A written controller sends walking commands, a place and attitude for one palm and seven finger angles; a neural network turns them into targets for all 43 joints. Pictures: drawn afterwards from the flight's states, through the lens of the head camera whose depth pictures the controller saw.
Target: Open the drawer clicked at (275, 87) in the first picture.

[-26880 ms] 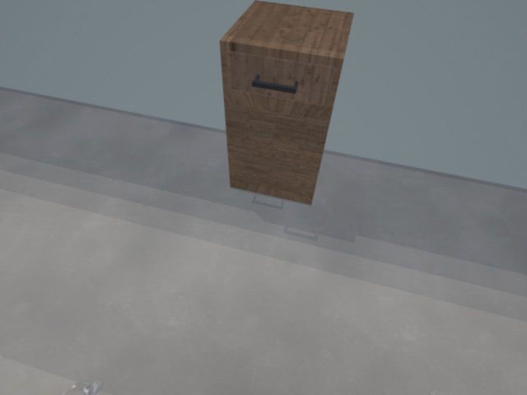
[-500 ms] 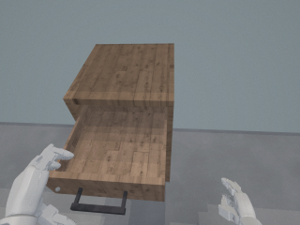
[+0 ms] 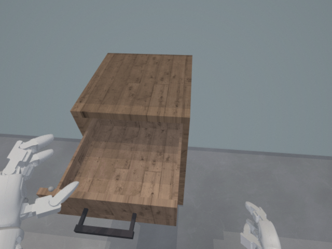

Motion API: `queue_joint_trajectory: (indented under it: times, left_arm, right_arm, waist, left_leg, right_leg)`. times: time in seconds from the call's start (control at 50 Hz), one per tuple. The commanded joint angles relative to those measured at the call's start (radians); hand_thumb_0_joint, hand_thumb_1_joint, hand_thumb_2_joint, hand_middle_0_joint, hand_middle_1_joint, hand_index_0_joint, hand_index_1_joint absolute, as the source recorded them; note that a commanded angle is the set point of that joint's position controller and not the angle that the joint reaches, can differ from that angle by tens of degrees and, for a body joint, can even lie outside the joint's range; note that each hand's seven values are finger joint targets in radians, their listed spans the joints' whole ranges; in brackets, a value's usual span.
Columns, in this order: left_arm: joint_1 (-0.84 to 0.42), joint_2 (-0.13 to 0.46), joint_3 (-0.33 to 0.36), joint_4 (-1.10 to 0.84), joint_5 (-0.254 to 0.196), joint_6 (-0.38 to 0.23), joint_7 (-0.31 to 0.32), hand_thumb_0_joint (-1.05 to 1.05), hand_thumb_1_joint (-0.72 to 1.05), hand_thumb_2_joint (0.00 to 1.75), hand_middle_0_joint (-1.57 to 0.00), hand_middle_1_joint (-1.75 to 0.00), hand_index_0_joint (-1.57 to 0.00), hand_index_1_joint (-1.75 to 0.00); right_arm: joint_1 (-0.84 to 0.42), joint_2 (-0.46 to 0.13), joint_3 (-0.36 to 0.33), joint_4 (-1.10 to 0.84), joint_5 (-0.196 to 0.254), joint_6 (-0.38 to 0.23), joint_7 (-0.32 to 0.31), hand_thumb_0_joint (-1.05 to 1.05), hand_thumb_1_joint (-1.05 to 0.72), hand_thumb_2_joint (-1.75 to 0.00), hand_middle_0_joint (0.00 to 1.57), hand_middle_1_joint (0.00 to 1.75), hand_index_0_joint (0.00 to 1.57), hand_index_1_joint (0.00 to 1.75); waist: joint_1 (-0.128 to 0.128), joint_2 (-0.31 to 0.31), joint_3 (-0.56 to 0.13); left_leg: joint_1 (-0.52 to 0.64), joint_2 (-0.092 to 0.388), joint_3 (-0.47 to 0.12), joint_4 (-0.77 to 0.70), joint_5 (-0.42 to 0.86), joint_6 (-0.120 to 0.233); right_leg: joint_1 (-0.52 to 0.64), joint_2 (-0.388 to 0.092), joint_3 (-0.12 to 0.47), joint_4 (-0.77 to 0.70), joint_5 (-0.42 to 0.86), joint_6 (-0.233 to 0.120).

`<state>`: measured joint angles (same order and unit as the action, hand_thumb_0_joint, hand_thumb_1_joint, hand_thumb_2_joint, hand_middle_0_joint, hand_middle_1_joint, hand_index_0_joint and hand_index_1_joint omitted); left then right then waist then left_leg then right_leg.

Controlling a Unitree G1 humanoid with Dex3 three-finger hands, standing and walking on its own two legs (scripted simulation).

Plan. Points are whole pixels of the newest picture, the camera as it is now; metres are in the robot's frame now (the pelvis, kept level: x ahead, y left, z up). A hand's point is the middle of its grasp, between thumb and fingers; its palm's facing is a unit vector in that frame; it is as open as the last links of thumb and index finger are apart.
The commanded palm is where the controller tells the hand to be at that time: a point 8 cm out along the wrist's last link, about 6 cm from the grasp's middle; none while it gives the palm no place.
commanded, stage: draw the hand back to the body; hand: left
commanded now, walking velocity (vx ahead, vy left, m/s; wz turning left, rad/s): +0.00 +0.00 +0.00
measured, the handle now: (106, 223) +0.21 +0.20 -0.12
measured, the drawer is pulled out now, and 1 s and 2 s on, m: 0.30 0.30 0.30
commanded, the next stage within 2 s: step back with the hand held close in 0.42 s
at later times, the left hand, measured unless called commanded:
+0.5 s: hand (54, 185) +0.18 +0.22 +0.16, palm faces +0.38 -0.83 -0.41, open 7.5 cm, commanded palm +0.13 +0.26 +0.18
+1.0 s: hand (36, 200) +0.16 +0.24 +0.15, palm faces +0.29 -0.81 -0.51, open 7.4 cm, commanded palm +0.09 +0.28 +0.18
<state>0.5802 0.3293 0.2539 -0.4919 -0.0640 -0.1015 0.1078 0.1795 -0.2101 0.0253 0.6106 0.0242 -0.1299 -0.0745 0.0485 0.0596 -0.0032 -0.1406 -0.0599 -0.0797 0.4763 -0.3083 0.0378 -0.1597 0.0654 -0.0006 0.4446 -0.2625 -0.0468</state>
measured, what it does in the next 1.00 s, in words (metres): stands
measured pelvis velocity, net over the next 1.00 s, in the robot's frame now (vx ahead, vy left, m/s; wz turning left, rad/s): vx -0.04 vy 0.00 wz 0.01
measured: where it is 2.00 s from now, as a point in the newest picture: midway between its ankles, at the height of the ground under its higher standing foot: outside the picture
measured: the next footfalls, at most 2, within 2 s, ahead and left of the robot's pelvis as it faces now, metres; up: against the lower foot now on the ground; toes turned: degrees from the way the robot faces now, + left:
right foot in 1.78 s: -0.21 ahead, -0.15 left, +0.00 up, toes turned +2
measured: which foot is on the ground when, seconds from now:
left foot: down 0.00-1.00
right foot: down 0.00-1.00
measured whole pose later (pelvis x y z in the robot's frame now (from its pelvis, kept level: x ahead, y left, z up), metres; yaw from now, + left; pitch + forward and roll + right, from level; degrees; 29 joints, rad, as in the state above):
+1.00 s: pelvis -0.04 +0.00 +0.00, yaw +1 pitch +3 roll -1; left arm 0.67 0.42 0.38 -0.61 -0.05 -0.17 0.12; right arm 0.14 -0.21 -0.02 0.55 0.03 -0.02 -0.07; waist -0.01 -0.01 0.01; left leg -0.31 -0.07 -0.08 0.52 -0.26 0.04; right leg -0.32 0.06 -0.01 0.47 -0.21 -0.04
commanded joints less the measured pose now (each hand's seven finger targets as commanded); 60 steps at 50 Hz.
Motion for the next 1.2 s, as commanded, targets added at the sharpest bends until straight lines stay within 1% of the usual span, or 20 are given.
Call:
queue_joint_trajectory:
  times: [0.0,0.04,0.08,0.1,0.16,0.2,0.3,0.34,0.4,0.46,0.5,0.52,0.54,0.58,0.6,0.66,0.7,0.8,1.02,1.18]
  left_arm:
    - [-0.087,0.166,0.139,-0.212,-0.008,-0.072,0.020,0.00,0.55,0.75,-0.22,-0.52,-0.22,-0.52]
    - [-0.089,0.165,0.138,-0.210,-0.008,-0.076,0.021,0.00,0.62,0.78,-0.22,-0.48,-0.22,-0.48]
    - [-0.084,0.178,0.156,-0.221,-0.011,-0.079,0.023,0.00,0.69,0.81,-0.22,-0.43,-0.22,-0.43]
    - [-0.098,0.182,0.164,-0.220,-0.011,-0.077,0.022,0.00,0.73,0.82,-0.21,-0.41,-0.21,-0.41]
    - [-0.065,0.147,0.138,-0.168,-0.016,-0.072,0.014,0.00,0.83,0.87,-0.21,-0.34,-0.21,-0.34]
    - [-0.078,0.161,0.150,-0.175,-0.014,-0.074,0.013,0.00,0.90,0.90,-0.20,-0.30,-0.20,-0.30]
    - [-0.092,0.174,0.157,-0.195,-0.013,-0.076,0.013,0.00,0.90,0.90,-0.20,-0.30,-0.20,-0.30]
    - [-0.079,0.173,0.158,-0.181,-0.014,-0.077,0.015,0.00,0.90,0.90,-0.20,-0.30,-0.20,-0.30]
    - [-0.090,0.189,0.172,-0.203,-0.011,-0.076,0.018,0.00,0.90,0.90,-0.20,-0.30,-0.20,-0.30]
    - [-0.061,0.158,0.148,-0.181,-0.015,-0.074,0.015,0.00,0.90,0.90,-0.20,-0.30,-0.20,-0.30]
    - [-0.082,0.181,0.165,-0.198,-0.010,-0.076,0.016,0.00,0.90,0.90,-0.20,-0.30,-0.20,-0.30]
    - [-0.222,0.336,0.335,-0.319,-0.001,-0.125,0.034,0.00,0.90,0.90,-0.20,-0.30,-0.20,-0.30]
    - [-0.124,0.231,0.264,-0.192,0.006,-0.133,0.022,0.00,0.90,0.90,-0.20,-0.30,-0.20,-0.30]
    - [-0.013,0.157,0.195,-0.144,0.011,-0.132,0.008,0.00,0.90,0.90,-0.20,-0.30,-0.20,-0.30]
    - [-0.007,0.167,0.201,-0.184,0.011,-0.144,0.006,0.00,0.90,0.90,-0.20,-0.30,-0.20,-0.30]
    - [0.058,0.170,0.201,-0.206,0.013,-0.147,0.012,0.00,0.90,0.90,-0.20,-0.30,-0.20,-0.30]
    - [0.055,0.211,0.233,-0.256,0.014,-0.150,0.019,0.00,0.90,0.90,-0.20,-0.30,-0.20,-0.30]
    - [0.085,0.238,0.257,-0.307,0.014,-0.141,0.037,0.00,0.90,0.90,-0.20,-0.30,-0.20,-0.30]
    - [0.104,0.224,0.255,-0.325,0.014,-0.145,0.045,0.00,0.90,0.90,-0.20,-0.30,-0.20,-0.30]
    - [0.054,0.220,0.255,-0.341,0.029,-0.160,0.055,0.00,0.90,0.90,-0.20,-0.30,-0.20,-0.30]
  right_arm:
    - [-0.141,-0.087,-0.036,-0.169,-0.001,-0.051,-0.007,0.00,-0.90,-0.90,0.20,0.30,0.20,0.30]
    - [-0.137,-0.084,-0.034,-0.166,-0.001,-0.055,-0.007,0.00,-0.90,-0.90,0.20,0.30,0.20,0.30]
    - [-0.139,-0.086,-0.036,-0.168,-0.001,-0.057,-0.006,0.00,-0.90,-0.90,0.20,0.30,0.20,0.30]
    - [-0.145,-0.086,-0.035,-0.164,-0.002,-0.058,-0.006,0.00,-0.90,-0.90,0.20,0.30,0.20,0.30]
    - [-0.146,-0.084,-0.040,-0.163,-0.002,-0.047,-0.003,0.00,-0.90,-0.90,0.20,0.30,0.20,0.30]
    - [-0.150,-0.087,-0.042,-0.158,-0.002,-0.046,-0.002,0.00,-0.90,-0.90,0.20,0.30,0.20,0.30]
    - [-0.152,-0.085,-0.039,-0.160,-0.002,-0.043,-0.002,0.00,-0.90,-0.90,0.20,0.30,0.20,0.30]
    - [-0.151,-0.082,-0.038,-0.159,-0.002,-0.042,-0.003,0.00,-0.90,-0.90,0.20,0.30,0.20,0.30]
    - [-0.157,-0.084,-0.039,-0.157,-0.004,-0.045,-0.005,0.00,-0.90,-0.90,0.20,0.30,0.20,0.30]
    - [-0.152,-0.080,-0.041,-0.157,-0.001,-0.042,-0.003,0.00,-0.90,-0.90,0.20,0.30,0.20,0.30]
    - [-0.160,-0.084,-0.042,-0.154,-0.002,-0.045,-0.003,0.00,-0.90,-0.90,0.20,0.30,0.20,0.30]
    - [-0.107,-0.127,-0.056,-0.188,0.001,-0.024,-0.002,0.00,-0.90,-0.90,0.20,0.30,0.20,0.30]
    - [-0.108,-0.111,-0.058,-0.156,-0.006,-0.009,0.004,0.00,-0.90,-0.90,0.20,0.30,0.20,0.30]
    - [-0.123,-0.115,-0.065,-0.173,0.002,0.018,0.017,0.00,-0.90,-0.90,0.20,0.30,0.20,0.30]
    - [-0.135,-0.117,-0.071,-0.183,0.000,0.021,0.019,0.00,-0.90,-0.90,0.20,0.30,0.20,0.30]
    - [-0.132,-0.120,-0.081,-0.188,0.006,0.045,0.019,0.00,-0.90,-0.90,0.20,0.30,0.20,0.30]
    - [-0.147,-0.125,-0.085,-0.195,0.005,0.053,0.013,0.00,-0.90,-0.90,0.20,0.30,0.20,0.30]
    - [-0.142,-0.122,-0.091,-0.214,0.004,0.069,-0.001,0.00,-0.90,-0.90,0.20,0.30,0.20,0.30]
    - [-0.123,-0.122,-0.087,-0.218,0.000,0.054,-0.001,0.00,-0.90,-0.90,0.20,0.30,0.20,0.30]
    - [-0.114,-0.127,-0.075,-0.231,-0.005,0.030,0.002,0.00,-0.90,-0.90,0.20,0.30,0.20,0.30]
  waist:
    - [-0.002,-0.002,-0.078]
    - [-0.001,0.036,-0.073]
    - [0.004,0.008,-0.093]
    - [0.004,0.028,-0.079]
    - [0.000,-0.040,-0.061]
    - [0.001,-0.004,-0.071]
    - [0.002,0.004,-0.075]
    - [0.003,-0.031,-0.079]
    - [0.005,0.035,-0.089]
    - [0.000,-0.018,-0.086]
    - [0.005,0.019,-0.089]
    - [-0.034,-0.005,0.033]
    - [-0.044,-0.083,0.017]
    - [-0.048,-0.122,-0.039]
    - [-0.047,-0.087,-0.061]
    - [-0.051,-0.068,-0.137]
    - [-0.049,-0.047,-0.162]
    - [-0.053,-0.017,-0.192]
    - [-0.057,0.003,-0.163]
    - [-0.060,0.029,-0.105]
  left_leg:
    - [-0.009,0.075,0.026,-0.068,0.273,-0.021]
    - [-0.001,0.074,0.027,-0.071,0.263,-0.022]
    - [0.005,0.075,0.028,-0.071,0.288,-0.019]
    - [0.001,0.072,0.029,-0.069,0.289,-0.020]
    - [0.000,0.075,0.034,-0.068,0.281,-0.012]
    - [0.004,0.071,0.039,-0.061,0.296,-0.011]
    - [0.012,0.072,0.039,-0.065,0.291,-0.013]
    - [0.008,0.074,0.036,-0.070,0.280,-0.011]
    - [0.020,0.069,0.046,-0.064,0.296,-0.012]
    - [0.015,0.075,0.040,-0.067,0.295,-0.011]
    - [0.026,0.070,0.046,-0.062,0.309,-0.011]
    - [-0.064,0.082,-0.031,-0.036,0.235,0.002]
    - [-0.061,0.078,-0.034,-0.013,0.190,0.004]
    - [-0.042,0.071,-0.018,0.027,0.191,0.009]
    - [-0.039,0.069,-0.009,0.029,0.208,0.009]
    - [-0.059,0.088,-0.016,0.007,0.272,0.008]
    - [-0.073,0.103,-0.027,-0.007,0.343,0.005]
    - [-0.122,0.134,-0.066,-0.013,0.453,0.000]
    - [-0.328,0.167,-0.113,-0.069,0.215,0.026]
    - [-0.539,0.180,-0.143,-0.125,-0.124,0.059]
  right_leg:
    - [0.049,-0.084,-0.010,-0.077,0.205,0.017]
    - [0.046,-0.087,-0.012,-0.076,0.195,0.017]
    - [0.063,-0.088,-0.012,-0.072,0.225,0.018]
    - [0.059,-0.086,-0.008,-0.081,0.230,0.017]
    - [0.050,-0.087,-0.006,-0.083,0.236,0.024]
    - [0.058,-0.089,0.004,-0.091,0.259,0.022]
    - [0.056,-0.088,0.003,-0.097,0.251,0.024]
    - [0.061,-0.091,-0.002,-0.092,0.239,0.027]
    - [0.064,-0.092,0.008,-0.100,0.267,0.025]
    - [0.069,-0.094,0.000,-0.086,0.262,0.029]
    - [0.063,-0.092,0.007,-0.100,0.279,0.027]
    - [-0.015,-0.150,0.137,-0.148,0.321,0.014]
    - [-0.024,-0.176,0.133,-0.159,0.280,0.009]
    - [-0.028,-0.200,0.142,-0.159,0.283,0.011]
    - [-0.029,-0.206,0.143,-0.152,0.324,0.012]
    - [0.028,-0.198,0.106,-0.094,0.361,0.020]
    - [0.035,-0.184,0.092,-0.064,0.392,0.025]
    - [0.059,-0.161,0.066,-0.004,0.405,0.024]
    - [0.080,-0.131,0.069,0.056,0.239,0.030]
    - [0.119,-0.109,0.096,0.105,0.082,0.038]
